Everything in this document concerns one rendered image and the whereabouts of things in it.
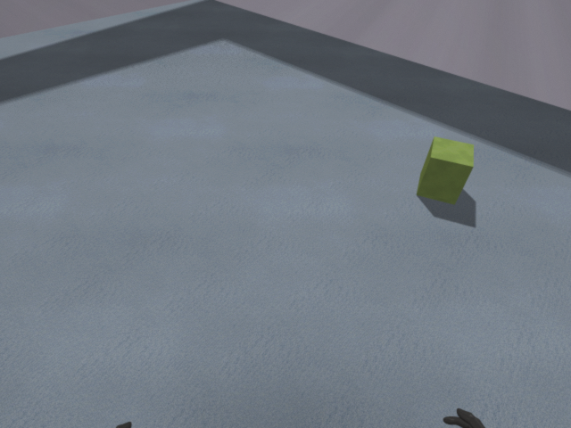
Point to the carton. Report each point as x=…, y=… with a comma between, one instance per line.
x=446, y=170

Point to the right robot hand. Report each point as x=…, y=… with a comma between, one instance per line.
x=465, y=420

